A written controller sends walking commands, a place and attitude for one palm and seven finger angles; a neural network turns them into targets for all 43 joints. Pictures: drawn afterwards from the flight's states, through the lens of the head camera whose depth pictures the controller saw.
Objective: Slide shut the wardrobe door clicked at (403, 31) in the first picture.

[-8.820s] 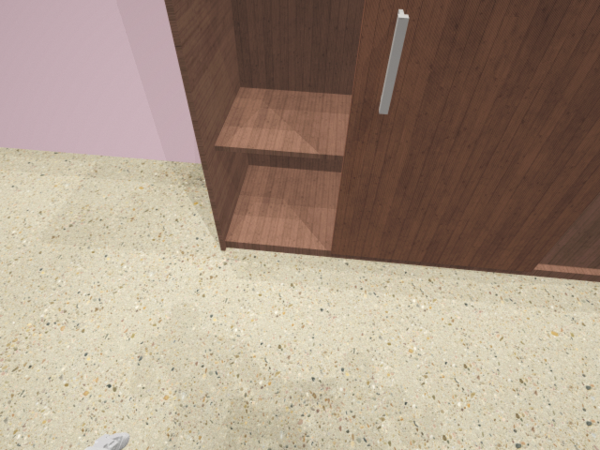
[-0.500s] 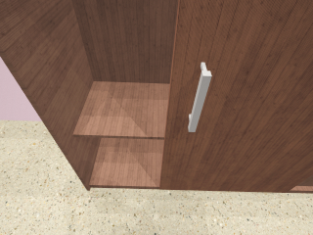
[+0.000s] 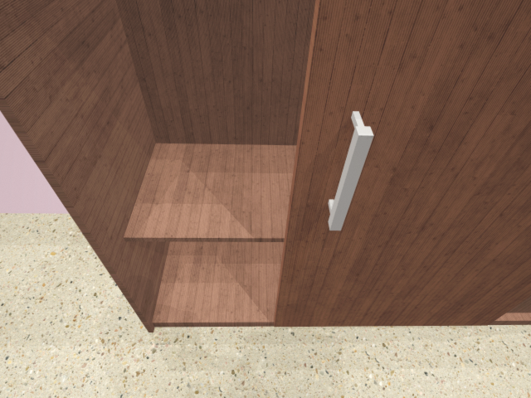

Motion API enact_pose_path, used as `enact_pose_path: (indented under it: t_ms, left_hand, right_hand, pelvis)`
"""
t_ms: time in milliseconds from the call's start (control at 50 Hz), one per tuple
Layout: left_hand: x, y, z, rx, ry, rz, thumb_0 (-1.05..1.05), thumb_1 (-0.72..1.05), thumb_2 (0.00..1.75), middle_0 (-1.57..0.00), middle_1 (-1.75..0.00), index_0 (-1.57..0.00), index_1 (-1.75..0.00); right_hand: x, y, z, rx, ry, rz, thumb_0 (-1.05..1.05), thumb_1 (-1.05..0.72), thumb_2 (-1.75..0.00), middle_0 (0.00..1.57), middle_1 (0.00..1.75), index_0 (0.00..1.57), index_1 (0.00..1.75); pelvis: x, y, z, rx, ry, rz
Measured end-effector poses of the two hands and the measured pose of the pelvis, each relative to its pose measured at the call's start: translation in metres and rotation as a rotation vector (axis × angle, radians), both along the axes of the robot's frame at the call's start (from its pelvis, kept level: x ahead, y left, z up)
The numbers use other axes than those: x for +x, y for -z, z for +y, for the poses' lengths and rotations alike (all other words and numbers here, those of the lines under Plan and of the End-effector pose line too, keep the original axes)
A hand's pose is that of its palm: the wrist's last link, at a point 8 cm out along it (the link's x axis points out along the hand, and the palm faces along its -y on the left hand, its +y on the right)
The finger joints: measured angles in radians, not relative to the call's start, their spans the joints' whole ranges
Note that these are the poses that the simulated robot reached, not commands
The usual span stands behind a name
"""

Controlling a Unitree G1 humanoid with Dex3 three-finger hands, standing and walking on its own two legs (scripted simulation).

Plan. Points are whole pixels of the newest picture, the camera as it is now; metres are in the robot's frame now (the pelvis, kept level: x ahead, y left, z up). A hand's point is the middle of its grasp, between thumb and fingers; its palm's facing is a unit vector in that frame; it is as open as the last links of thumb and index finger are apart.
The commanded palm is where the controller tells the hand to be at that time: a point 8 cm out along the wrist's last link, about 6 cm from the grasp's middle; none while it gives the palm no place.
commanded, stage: come to a stop and stand still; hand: right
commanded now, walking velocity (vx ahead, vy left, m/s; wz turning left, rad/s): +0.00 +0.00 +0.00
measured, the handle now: (344, 176) +0.47 -0.11 +0.09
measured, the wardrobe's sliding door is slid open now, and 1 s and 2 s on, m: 0.45 0.45 0.45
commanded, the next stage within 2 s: look again from close up in 0.20 s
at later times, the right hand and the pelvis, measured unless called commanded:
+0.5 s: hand out of the picture -0.01 -0.19 -0.18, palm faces +0.00 +0.98 -0.19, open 7.4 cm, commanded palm none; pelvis +0.00 -0.03 -0.01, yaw +1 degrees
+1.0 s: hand out of the picture +0.00 -0.24 -0.18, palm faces -0.03 +0.98 -0.21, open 7.4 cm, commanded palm none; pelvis +0.01 -0.06 +0.00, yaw +2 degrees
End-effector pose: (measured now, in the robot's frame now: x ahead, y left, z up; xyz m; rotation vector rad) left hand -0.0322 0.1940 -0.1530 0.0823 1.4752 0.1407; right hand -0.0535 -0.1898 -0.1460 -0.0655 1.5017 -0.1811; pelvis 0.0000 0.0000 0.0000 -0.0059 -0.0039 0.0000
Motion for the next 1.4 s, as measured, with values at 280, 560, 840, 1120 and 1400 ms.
enact_pose_path:
  t_ms: [280,560,840,1120,1400]
  left_hand:
    - [0.03,-0.004,0.014,0.055,0.022,-0.046,0.02,0.92,0.9,-0.2,-0.3,-0.2,-0.3]
    - [0.041,-0.002,-0.009,0.074,0.019,-0.152,0.02,0.94,0.9,-0.2,-0.3,-0.2,-0.3]
    - [0.034,-0.009,-0.031,0.067,0.032,-0.116,0.01,0.93,0.9,-0.2,-0.3,-0.2,-0.3]
    - [0.048,-0.009,-0.026,0.068,0.046,-0.121,0.01,0.92,0.9,-0.2,-0.3,-0.2,-0.3]
    - [0.056,-0.01,-0.011,0.073,0.048,-0.146,0.01,0.92,0.9,-0.2,-0.3,-0.2,-0.3]
  right_hand:
    - [0.009,0.001,-0.013,-0.01,-0.003,0.006,0.0,-0.9,-0.89,0.2,0.3,0.2,0.3]
    - [0.061,0.007,-0.068,-0.051,-0.11,-0.143,0.0,-0.9,-0.89,0.2,0.3,0.2,0.3]
    - [0.077,0.003,-0.104,-0.069,-0.143,-0.149,0.0,-0.91,-0.89,0.2,0.3,0.2,0.3]
    - [0.045,0.003,-0.093,-0.051,-0.109,-0.055,0.0,-0.9,-0.89,0.2,0.3,0.2,0.3]
    - [0.05,-0.003,-0.075,-0.046,-0.045,-0.102,0.0,-0.9,-0.89,0.2,0.3,0.2,0.3]
  pelvis:
    - [0.01,0.0,-0.006,-0.002,-0.004,-0.004]
    - [0.003,0.009,-0.042,0.019,-0.028,0.001]
    - [0.004,0.005,-0.062,0.001,-0.036,0.019]
    - [0.009,0.003,-0.059,-0.004,-0.032,0.005]
    - [0.008,0.002,-0.046,0.004,-0.019,0.009]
